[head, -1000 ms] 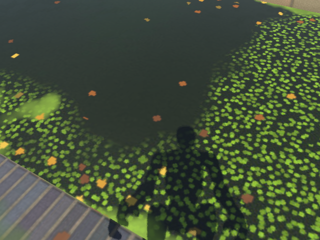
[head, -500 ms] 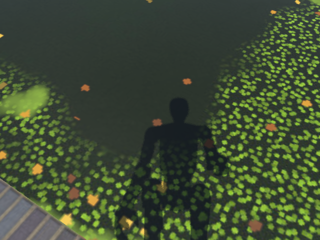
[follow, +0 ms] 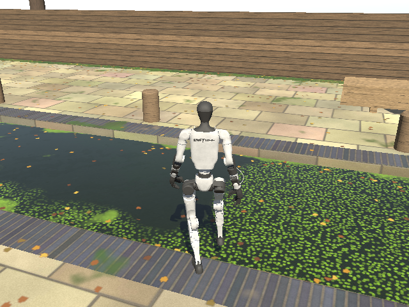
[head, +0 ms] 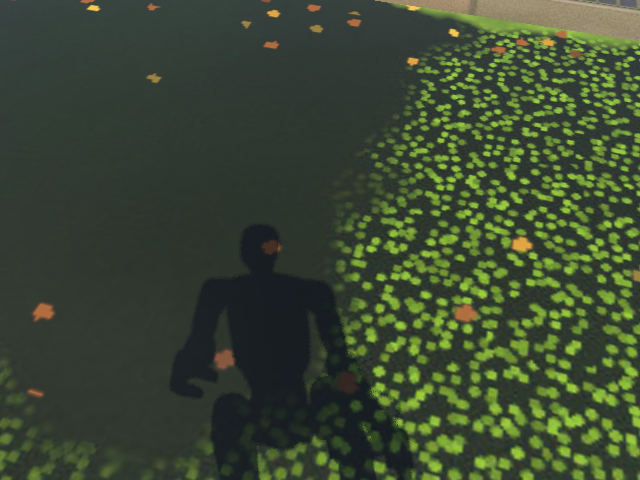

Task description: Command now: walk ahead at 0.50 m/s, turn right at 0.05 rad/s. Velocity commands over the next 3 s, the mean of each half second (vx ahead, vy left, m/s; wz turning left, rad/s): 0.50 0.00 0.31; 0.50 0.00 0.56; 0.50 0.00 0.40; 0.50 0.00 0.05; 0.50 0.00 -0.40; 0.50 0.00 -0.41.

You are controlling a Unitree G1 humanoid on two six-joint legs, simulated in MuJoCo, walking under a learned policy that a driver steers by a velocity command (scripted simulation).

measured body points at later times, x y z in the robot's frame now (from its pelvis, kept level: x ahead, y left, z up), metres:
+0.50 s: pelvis +0.31 +0.00 -0.10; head +0.34 +0.02 +0.35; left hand +0.25 +0.25 -0.25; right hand +0.52 -0.21 -0.22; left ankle +0.44 +0.14 -0.80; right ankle +0.26 -0.12 -0.84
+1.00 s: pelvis +0.56 +0.12 -0.09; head +0.58 +0.15 +0.35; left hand +0.59 +0.42 -0.21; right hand +0.67 -0.14 -0.22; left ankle +0.45 +0.13 -0.84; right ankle +0.77 +0.04 -0.78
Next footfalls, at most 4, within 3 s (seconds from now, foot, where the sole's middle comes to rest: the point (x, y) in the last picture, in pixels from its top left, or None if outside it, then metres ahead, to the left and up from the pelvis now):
0.16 right None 0.30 -0.12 -0.88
0.60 left None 0.49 0.15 -0.88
1.14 right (255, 351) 0.85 0.14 -0.88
1.64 left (127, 339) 0.91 0.47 -0.88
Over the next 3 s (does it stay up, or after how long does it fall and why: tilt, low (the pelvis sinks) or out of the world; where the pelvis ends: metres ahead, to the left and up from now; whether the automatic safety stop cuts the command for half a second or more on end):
stays up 1.44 0.72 -0.09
